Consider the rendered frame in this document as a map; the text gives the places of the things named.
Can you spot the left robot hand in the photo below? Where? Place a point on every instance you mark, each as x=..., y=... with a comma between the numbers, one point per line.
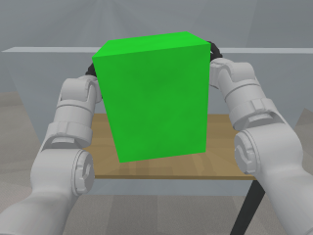
x=91, y=71

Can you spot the right robot upper arm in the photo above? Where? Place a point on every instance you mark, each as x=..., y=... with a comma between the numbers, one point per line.
x=272, y=154

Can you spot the right robot forearm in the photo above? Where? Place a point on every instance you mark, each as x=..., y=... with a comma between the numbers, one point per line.
x=245, y=99

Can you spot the right robot hand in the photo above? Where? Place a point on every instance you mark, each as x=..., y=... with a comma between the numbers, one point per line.
x=215, y=52

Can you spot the left robot forearm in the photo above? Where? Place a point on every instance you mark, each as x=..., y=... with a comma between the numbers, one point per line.
x=71, y=127

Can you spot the table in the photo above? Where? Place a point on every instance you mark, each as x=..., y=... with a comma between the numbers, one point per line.
x=216, y=163

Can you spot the carton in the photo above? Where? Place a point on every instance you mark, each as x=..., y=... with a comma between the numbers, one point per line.
x=155, y=92

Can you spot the left robot upper arm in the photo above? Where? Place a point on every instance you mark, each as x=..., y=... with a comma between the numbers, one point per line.
x=59, y=177

